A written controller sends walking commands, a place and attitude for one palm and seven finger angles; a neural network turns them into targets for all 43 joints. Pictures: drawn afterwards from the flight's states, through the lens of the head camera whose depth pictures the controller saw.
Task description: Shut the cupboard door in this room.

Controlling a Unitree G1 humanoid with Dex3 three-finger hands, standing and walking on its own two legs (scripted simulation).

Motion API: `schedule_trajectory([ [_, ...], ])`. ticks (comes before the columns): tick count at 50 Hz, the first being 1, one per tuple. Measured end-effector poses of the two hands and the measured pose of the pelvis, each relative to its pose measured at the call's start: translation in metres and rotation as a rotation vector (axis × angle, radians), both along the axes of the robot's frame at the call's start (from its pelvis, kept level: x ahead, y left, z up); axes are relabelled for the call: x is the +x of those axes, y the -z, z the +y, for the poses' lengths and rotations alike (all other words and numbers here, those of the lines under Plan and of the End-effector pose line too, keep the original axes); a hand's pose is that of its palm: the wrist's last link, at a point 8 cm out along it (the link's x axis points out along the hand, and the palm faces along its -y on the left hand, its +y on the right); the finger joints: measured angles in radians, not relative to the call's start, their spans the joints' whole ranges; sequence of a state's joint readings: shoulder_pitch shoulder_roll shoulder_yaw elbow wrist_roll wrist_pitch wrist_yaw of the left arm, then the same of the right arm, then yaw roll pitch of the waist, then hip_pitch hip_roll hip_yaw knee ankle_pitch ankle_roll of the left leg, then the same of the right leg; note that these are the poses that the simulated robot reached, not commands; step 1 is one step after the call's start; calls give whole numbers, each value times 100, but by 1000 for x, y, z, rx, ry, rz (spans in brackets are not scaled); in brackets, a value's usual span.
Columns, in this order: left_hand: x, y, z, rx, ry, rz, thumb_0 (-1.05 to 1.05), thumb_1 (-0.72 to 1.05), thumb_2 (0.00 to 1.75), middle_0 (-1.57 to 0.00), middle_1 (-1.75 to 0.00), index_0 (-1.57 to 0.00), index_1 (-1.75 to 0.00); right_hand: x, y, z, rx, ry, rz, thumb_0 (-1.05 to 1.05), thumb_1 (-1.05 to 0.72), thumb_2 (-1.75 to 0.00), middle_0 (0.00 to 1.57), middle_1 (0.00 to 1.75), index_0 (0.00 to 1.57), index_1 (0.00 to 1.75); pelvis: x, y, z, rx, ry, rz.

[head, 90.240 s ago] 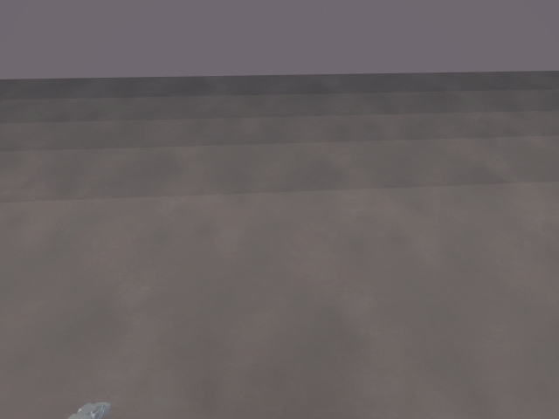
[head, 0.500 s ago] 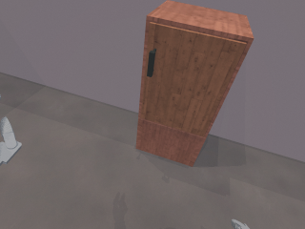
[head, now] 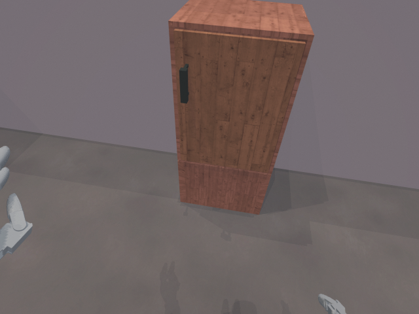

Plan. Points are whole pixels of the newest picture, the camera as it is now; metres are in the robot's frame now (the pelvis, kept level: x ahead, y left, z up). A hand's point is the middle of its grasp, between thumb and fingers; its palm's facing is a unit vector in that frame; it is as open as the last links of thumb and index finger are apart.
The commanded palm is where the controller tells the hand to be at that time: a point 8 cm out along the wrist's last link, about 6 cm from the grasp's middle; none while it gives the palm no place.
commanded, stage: let the arm hang, fingers relaxed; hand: left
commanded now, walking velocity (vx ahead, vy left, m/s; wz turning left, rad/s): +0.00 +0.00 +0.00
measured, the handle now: (185, 83) +0.86 +0.13 +0.04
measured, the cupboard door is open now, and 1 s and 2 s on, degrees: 0 0 0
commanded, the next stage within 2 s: look to check the result in 1.14 s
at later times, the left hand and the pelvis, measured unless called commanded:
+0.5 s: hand out of the picture -0.05 +0.18 -0.17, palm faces +0.08 -0.97 -0.23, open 7.0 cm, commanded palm none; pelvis +0.00 -0.01 +0.01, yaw +4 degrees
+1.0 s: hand out of the picture -0.01 +0.12 -0.17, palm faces +0.09 -0.99 -0.12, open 7.4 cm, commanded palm none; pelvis +0.02 -0.01 +0.01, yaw +3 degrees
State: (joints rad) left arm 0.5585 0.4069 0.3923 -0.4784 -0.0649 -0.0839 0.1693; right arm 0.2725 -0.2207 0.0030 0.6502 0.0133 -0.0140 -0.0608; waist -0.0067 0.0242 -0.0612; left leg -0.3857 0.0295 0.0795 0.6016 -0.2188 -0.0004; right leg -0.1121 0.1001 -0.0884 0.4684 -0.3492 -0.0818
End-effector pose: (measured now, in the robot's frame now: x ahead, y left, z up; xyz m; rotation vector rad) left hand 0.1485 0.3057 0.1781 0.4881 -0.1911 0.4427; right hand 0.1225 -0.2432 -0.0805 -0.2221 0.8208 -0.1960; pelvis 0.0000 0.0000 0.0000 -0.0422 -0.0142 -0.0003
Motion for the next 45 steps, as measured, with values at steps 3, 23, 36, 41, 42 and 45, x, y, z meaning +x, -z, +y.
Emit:
schedule_trajectory([
  [3,12,12,-1,-28,19,-34,1,89,90,-21,-30,-21,-30,1,2,-6,-30,-12,11,1,-90,-90,20,30,20,30,6,4,3,3,-17,-10],
  [23,-181,315,-78,-623,-215,1503,-3,99,90,-21,-30,-21,-30,-109,51,3,62,7,554,0,-91,-90,20,30,20,30,0,-6,-12,15,-71,6],
  [36,-221,306,-105,-667,-254,1656,0,92,90,-20,-30,-20,-30,-128,58,24,138,56,628,0,-91,-90,20,30,20,30,13,-13,-9,35,-50,-7],
  [41,-201,312,-120,-694,-207,1612,0,91,90,-20,-30,-20,-30,-122,58,27,141,58,612,0,-91,-90,20,30,20,30,16,-13,-10,39,-50,-13],
  [42,-197,313,-123,-699,-198,1602,0,91,90,-20,-30,-20,-30,-121,58,27,141,58,609,0,-91,-90,20,30,20,30,17,-13,-10,40,-50,-13],
  [45,-184,316,-129,-708,-173,1574,0,91,90,-20,-30,-20,-30,-118,57,28,140,60,600,0,-91,-90,20,30,20,30,19,-13,-10,42,-50,-14],
])
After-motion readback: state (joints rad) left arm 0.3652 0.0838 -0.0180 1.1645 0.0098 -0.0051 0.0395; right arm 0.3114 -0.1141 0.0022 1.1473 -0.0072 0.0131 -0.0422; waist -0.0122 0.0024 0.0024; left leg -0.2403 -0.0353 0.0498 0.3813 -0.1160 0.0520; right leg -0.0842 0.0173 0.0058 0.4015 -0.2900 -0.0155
